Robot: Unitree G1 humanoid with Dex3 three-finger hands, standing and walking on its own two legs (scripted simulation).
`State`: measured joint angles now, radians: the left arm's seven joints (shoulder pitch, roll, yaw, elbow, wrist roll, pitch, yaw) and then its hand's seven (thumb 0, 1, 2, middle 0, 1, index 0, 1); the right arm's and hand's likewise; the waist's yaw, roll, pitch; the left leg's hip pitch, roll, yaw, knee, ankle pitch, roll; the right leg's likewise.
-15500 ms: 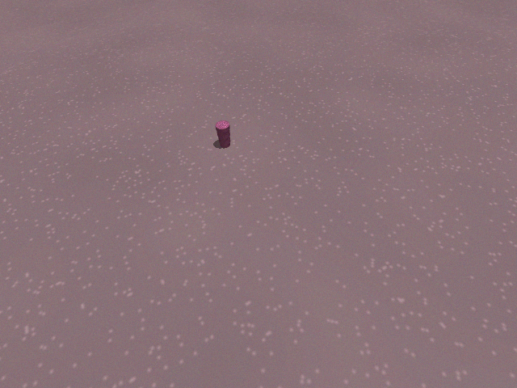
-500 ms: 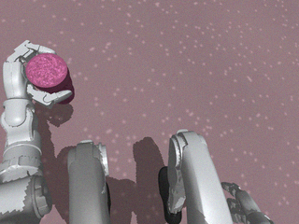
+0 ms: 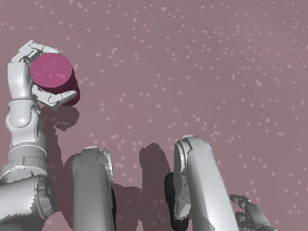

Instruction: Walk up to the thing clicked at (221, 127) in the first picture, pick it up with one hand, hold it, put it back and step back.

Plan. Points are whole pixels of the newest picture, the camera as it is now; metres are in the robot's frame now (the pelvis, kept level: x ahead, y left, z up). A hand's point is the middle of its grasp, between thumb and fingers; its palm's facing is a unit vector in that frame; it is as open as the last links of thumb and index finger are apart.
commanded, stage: lift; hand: left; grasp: from the side
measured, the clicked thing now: (61, 84) +0.48 +0.21 -0.06
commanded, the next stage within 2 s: none
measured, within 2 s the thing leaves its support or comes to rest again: neither
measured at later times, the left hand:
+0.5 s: hand (34, 71) +0.45 +0.22 +0.05, palm faces +0.04 -1.00 -0.06, open 11.0 cm
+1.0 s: hand out of the picture +0.41 +0.21 +0.22, palm faces +0.07 -1.00 -0.06, open 11.0 cm
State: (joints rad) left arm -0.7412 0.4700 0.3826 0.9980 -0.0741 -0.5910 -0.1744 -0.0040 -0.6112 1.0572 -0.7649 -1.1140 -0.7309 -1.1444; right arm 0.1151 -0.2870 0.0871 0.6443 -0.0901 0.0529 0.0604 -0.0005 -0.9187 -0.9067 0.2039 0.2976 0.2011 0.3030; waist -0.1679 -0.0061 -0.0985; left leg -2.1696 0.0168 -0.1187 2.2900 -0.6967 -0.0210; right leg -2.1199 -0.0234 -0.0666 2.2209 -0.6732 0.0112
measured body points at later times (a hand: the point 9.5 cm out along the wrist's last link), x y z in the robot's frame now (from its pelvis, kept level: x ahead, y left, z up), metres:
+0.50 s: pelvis +0.01 +0.00 +0.06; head +0.19 +0.05 +0.46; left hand +0.44 +0.28 +0.05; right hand +0.14 -0.26 -0.06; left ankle +0.08 +0.13 -0.34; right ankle +0.10 -0.12 -0.34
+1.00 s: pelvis +0.03 +0.00 +0.19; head +0.17 +0.03 +0.61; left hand +0.40 +0.26 +0.22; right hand +0.19 -0.24 +0.07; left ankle +0.08 +0.13 -0.34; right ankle +0.10 -0.12 -0.34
